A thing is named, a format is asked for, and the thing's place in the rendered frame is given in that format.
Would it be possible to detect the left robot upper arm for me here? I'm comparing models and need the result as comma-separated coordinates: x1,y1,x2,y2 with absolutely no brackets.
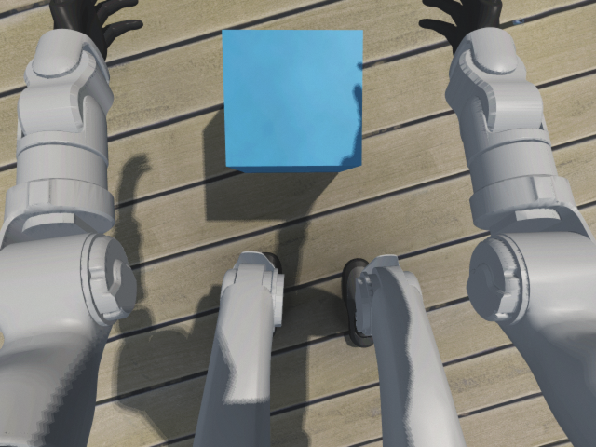
0,232,137,447

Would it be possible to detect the right robot upper arm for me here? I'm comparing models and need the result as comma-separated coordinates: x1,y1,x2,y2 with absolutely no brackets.
467,231,596,447

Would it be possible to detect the right robot forearm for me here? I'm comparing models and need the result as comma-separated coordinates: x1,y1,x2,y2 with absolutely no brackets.
445,27,596,245

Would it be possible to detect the left robot forearm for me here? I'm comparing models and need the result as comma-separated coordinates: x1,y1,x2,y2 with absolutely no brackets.
0,29,115,332

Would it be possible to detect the right robot thigh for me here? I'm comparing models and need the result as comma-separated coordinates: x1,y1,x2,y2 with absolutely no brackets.
356,265,467,447

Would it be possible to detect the carton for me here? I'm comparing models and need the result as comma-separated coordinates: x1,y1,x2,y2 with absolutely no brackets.
222,30,363,173

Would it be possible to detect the robot left hand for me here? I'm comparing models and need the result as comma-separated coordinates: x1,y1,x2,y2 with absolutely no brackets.
49,0,143,61

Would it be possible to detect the robot left foot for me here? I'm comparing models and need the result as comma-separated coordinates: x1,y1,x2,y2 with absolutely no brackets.
262,252,282,337

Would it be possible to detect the robot right hand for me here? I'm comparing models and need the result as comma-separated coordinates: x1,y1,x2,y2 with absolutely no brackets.
418,0,503,55

